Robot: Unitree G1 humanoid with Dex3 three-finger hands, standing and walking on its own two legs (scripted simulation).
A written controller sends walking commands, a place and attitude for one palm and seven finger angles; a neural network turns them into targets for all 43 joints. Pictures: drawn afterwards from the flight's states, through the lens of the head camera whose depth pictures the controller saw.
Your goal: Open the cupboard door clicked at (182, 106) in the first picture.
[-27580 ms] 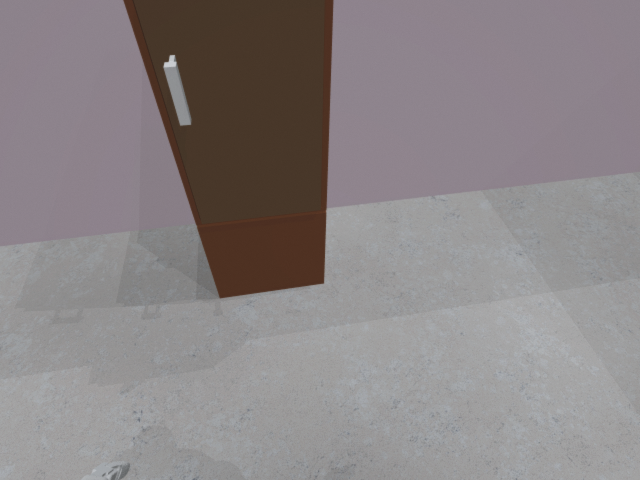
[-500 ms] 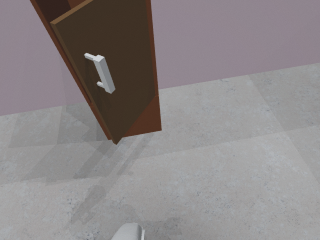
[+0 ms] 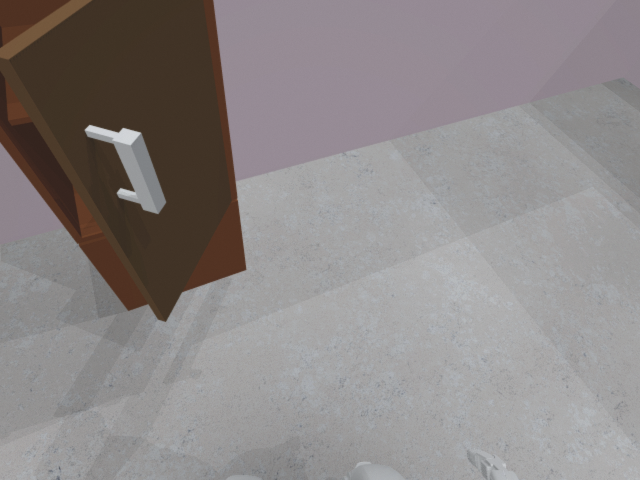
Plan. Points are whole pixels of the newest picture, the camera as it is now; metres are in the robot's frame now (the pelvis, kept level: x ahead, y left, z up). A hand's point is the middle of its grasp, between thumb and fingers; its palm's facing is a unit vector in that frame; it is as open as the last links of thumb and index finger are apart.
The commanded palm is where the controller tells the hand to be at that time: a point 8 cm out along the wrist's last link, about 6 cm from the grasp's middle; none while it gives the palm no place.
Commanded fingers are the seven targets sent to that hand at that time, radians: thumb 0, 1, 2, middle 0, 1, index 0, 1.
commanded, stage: walk to a spot facing it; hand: left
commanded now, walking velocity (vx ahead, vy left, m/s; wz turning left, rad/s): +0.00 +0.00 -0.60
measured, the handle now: (127, 170) +0.44 +0.31 +0.08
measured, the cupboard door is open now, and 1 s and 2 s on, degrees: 49 49 49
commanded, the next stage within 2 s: none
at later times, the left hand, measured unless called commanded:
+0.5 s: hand (252, 419) +0.20 +0.11 -0.15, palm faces -0.35 -0.90 -0.26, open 7.4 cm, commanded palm none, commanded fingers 0.00 0.90 0.90 -0.20 -0.30 -0.20 -0.30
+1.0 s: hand (321, 332) +0.35 +0.02 -0.16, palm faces -0.61 -0.78 -0.16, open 7.4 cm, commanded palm none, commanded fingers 0.00 0.90 0.90 -0.20 -0.30 -0.20 -0.30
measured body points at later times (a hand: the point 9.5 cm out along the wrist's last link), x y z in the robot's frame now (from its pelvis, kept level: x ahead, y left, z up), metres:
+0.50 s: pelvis +0.02 -0.03 +0.00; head +0.07 -0.06 +0.45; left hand +0.22 +0.16 -0.13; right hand -0.04 -0.29 -0.15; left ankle +0.04 +0.12 -0.66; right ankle -0.01 -0.13 -0.74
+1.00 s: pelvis +0.16 -0.07 +0.00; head +0.21 -0.09 +0.45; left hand +0.38 +0.07 -0.15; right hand -0.02 -0.23 -0.13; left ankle +0.13 +0.08 -0.73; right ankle +0.14 -0.23 -0.67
